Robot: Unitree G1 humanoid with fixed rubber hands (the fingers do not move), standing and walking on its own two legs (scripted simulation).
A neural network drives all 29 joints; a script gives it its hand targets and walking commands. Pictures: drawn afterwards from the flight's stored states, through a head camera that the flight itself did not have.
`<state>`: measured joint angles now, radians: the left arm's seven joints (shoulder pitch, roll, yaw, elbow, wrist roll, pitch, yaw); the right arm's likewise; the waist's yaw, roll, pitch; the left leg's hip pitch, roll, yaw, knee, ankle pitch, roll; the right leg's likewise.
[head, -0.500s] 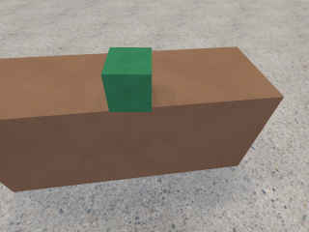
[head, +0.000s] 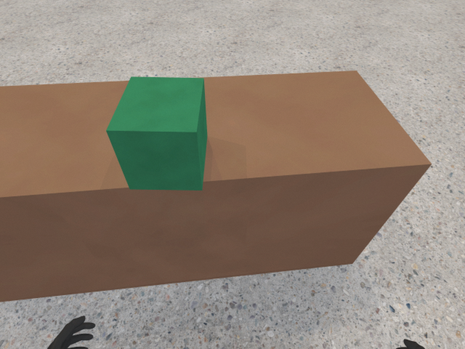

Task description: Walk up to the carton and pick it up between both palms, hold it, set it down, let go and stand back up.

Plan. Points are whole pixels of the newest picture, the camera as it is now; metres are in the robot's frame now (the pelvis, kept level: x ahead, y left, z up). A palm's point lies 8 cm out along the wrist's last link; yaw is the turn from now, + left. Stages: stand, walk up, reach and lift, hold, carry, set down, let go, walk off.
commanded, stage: walk up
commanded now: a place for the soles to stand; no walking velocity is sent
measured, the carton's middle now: (166, 133) +0.62 +0.14 +0.01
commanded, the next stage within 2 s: none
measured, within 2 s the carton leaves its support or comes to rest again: neither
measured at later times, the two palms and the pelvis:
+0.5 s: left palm out of the picture +0.08 +0.33 -0.07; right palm out of the picture +0.11 -0.31 -0.07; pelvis +0.00 +0.00 +0.03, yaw +5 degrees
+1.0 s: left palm out of the picture +0.07 +0.42 -0.07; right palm (351, 328) +0.18 -0.20 -0.05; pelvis +0.08 +0.10 +0.03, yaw +5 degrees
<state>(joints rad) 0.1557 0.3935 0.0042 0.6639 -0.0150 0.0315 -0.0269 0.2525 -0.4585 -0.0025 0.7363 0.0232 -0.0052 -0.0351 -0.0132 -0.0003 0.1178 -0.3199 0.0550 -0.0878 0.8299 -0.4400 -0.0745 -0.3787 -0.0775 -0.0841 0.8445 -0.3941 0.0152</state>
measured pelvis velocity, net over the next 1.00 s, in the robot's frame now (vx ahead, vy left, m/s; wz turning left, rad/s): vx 0.08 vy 0.10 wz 0.09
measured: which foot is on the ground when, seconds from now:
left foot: down 0.00-0.58, up 0.60-0.80, down 0.82-1.00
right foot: down 0.00-0.82, up 0.84-1.00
